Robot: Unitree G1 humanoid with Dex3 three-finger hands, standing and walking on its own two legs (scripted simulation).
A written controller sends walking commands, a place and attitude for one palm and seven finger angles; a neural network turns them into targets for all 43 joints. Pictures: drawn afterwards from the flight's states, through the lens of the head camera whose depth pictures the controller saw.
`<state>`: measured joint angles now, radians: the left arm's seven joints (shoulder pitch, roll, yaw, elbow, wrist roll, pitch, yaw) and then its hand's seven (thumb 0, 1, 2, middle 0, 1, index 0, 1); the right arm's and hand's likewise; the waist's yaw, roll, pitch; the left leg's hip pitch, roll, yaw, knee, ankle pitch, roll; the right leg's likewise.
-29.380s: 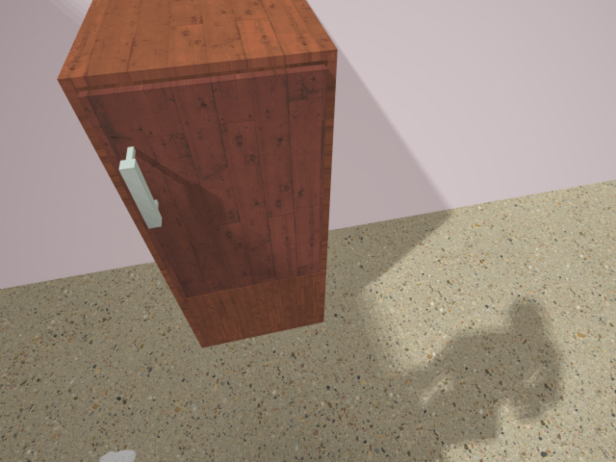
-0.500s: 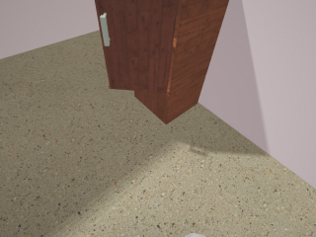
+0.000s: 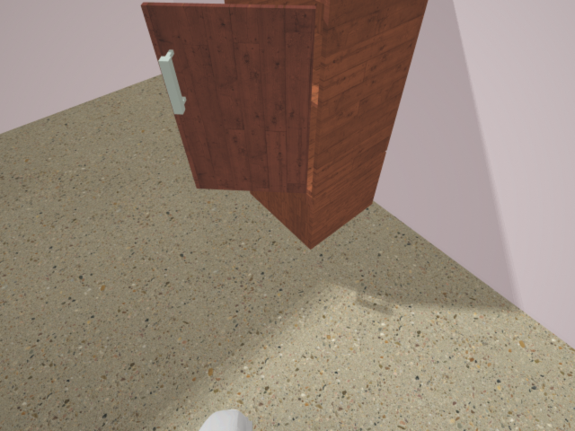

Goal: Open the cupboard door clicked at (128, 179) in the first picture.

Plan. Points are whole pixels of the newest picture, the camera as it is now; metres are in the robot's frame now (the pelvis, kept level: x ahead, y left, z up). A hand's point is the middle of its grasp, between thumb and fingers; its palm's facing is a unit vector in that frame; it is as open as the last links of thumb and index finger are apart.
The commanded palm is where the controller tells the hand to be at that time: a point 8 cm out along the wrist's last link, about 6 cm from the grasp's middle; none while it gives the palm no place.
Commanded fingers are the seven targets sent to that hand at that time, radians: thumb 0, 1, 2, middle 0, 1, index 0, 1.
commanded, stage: take the last steps up to it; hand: left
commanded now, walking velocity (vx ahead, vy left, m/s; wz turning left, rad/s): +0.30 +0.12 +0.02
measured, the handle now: (175, 82) +0.88 +0.33 +0.00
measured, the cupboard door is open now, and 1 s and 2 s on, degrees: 46 46 46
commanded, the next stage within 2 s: come to a stop and stand still in 0.64 s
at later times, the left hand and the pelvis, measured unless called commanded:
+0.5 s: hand (125, 420) +0.16 +0.28 -0.19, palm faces +0.06 -0.99 -0.15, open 7.4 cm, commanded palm none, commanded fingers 0.00 0.90 0.90 -0.20 -0.30 -0.20 -0.30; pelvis +0.17 +0.11 -0.01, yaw -2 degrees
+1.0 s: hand (175, 293) +0.39 +0.26 -0.19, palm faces -0.09 -0.98 -0.15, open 7.3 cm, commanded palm none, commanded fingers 0.00 0.90 0.90 -0.20 -0.30 -0.20 -0.30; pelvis +0.28 +0.11 -0.01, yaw -3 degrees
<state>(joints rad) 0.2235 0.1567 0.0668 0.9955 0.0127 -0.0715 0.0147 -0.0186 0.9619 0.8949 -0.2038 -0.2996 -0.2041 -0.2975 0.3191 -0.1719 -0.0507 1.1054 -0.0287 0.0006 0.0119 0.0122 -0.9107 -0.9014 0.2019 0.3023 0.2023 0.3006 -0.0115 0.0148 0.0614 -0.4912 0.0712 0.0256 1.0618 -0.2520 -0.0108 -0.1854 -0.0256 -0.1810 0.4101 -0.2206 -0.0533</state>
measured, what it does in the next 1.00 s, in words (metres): walks ahead: left foot, then right foot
